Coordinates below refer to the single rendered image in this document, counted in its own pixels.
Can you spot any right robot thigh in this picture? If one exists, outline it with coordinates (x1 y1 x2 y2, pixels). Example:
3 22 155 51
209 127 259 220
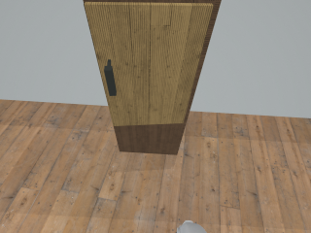
177 222 207 233

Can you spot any cupboard door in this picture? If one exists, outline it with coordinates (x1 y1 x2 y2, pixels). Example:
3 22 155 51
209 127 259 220
84 2 214 126

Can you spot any handle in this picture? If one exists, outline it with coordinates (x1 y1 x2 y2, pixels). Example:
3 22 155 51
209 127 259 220
104 59 117 96

